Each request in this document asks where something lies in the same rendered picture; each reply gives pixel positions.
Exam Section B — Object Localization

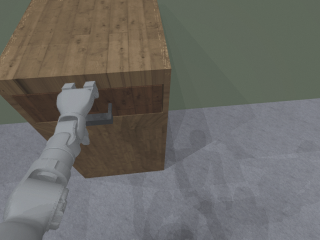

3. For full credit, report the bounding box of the handle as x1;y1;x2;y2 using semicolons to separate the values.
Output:
85;103;113;126

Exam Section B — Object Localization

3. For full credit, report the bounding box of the left robot forearm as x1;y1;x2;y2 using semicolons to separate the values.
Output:
3;112;86;221

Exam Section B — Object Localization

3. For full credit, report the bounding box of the robot left upper arm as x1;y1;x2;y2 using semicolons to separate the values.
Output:
0;178;69;240

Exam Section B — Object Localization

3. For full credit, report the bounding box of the cabinet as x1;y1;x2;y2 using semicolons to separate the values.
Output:
0;0;172;179

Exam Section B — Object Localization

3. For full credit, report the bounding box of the drawer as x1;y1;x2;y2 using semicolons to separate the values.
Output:
12;84;162;123

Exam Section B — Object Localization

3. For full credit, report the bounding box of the left robot hand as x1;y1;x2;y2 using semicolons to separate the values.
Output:
56;81;99;145

